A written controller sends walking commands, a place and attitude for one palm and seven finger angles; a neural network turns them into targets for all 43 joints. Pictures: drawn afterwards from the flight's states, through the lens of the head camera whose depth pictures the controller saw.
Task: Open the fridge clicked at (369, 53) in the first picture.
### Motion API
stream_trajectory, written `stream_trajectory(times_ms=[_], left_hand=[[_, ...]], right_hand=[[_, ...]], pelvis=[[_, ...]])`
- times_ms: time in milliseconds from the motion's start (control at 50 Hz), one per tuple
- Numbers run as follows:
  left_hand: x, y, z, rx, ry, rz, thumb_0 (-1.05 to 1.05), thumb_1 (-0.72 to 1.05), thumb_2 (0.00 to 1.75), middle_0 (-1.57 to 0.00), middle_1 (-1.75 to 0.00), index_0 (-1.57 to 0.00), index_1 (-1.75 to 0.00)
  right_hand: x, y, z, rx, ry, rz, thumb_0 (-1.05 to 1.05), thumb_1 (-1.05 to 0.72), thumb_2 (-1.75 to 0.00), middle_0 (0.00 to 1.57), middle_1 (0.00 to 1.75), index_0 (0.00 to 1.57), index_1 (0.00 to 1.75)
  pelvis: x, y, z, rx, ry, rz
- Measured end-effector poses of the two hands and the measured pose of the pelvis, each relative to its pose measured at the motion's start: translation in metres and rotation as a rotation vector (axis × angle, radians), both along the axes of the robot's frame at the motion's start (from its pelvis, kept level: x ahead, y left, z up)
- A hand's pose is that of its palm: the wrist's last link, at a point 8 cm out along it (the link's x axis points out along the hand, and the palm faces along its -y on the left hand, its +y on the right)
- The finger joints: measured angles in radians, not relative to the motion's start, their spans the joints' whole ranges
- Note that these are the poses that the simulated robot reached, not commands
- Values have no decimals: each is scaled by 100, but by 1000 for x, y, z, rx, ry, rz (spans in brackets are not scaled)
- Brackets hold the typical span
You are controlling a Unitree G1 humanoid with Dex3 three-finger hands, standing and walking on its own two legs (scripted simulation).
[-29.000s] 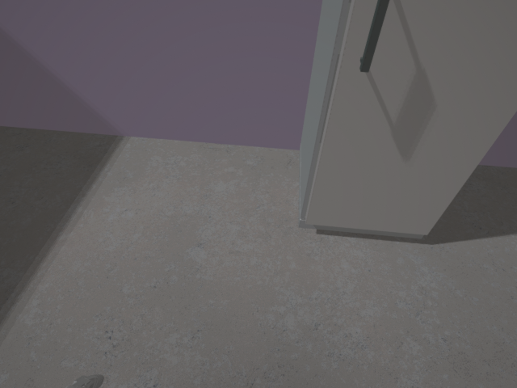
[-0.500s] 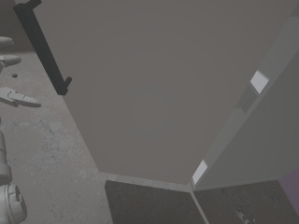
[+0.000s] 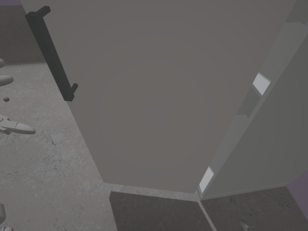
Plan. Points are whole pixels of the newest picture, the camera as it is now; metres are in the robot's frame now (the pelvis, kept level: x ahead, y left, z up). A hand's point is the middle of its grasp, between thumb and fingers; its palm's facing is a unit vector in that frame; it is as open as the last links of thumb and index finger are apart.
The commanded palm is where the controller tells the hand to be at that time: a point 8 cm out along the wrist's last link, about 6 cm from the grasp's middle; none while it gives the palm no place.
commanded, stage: slip the hand off the handle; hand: left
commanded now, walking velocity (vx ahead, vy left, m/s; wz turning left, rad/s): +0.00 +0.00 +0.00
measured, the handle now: (58, 59) +0.46 +0.28 +0.22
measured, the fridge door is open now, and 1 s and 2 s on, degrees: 74 74 74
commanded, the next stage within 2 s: draw the hand back to the body in 0.30 s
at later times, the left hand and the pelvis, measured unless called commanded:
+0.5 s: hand out of the picture +0.26 +0.33 +0.20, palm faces +0.36 -0.93 -0.12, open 14.7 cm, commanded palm +0.21 +0.37 +0.20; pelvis -0.01 -0.01 +0.00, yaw +3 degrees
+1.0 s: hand (3, 150) +0.22 +0.30 +0.17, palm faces +0.30 -0.93 -0.20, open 14.3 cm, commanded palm +0.17 +0.34 +0.20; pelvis -0.01 -0.01 +0.01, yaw +2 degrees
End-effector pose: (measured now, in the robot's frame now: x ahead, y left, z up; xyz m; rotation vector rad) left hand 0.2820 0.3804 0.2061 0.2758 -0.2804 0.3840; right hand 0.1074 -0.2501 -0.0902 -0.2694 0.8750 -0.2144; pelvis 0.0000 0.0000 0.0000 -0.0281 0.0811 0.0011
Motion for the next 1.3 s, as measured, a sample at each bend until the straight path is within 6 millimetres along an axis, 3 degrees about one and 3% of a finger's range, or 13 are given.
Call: stream_trajectory(times_ms=[220,400,480,600,740,860,940,1100,1200,1300], left_hand=[[-38,-2,4,-1,7,9,-1,-55,19,-26,-115,-26,-115],[-67,-4,2,-7,8,26,-1,-55,19,-26,-115,-26,-115],[-67,-2,-2,-86,24,-10,-1,-55,19,-26,-115,-26,-115],[-55,-12,-11,-228,199,-196,-1,-55,19,-26,-115,-25,-115],[-59,-30,5,-186,205,-304,-1,-55,20,-26,-115,-25,-115],[-81,-23,-10,-247,227,-234,-1,-55,20,-26,-115,-25,-115],[-92,-31,-26,-256,265,-211,-1,-51,21,-25,-113,-25,-113],[-111,-42,-20,4,169,136,-1,-32,30,-25,-102,-25,-102],[-118,-53,-9,63,97,192,-1,-16,38,-24,-92,-24,-92],[-113,-56,-9,81,101,203,0,1,47,-24,-82,-24,-82]], right_hand=[[46,18,19,15,-175,103,1,-90,-90,20,30,20,30],[55,18,25,20,-216,144,1,-90,-90,20,30,21,30],[52,14,22,17,-202,141,1,-90,-90,20,30,21,30],[52,7,29,26,-252,97,1,-90,-90,20,30,21,30],[61,5,43,66,-349,101,1,-90,-90,20,30,20,30],[68,8,47,88,-368,124,1,-90,-90,20,30,20,30],[73,13,47,79,-363,150,1,-90,-90,20,30,20,30],[75,26,43,55,-311,225,1,-90,-90,20,30,20,30],[72,32,32,70,-256,209,1,-90,-90,20,30,20,30],[71,34,25,86,-208,180,1,-90,-90,20,30,20,30]], pelvis=[[-11,-4,1,0,-35,23],[-12,-11,2,4,-61,35],[-13,-14,3,3,-72,46],[-8,-16,8,4,-95,42],[-3,-15,10,10,-106,22],[-2,-15,9,11,-108,20],[-4,-14,9,10,-118,30],[-8,-12,13,11,-121,34],[-2,-8,15,19,-126,27],[6,-7,16,28,-136,18]])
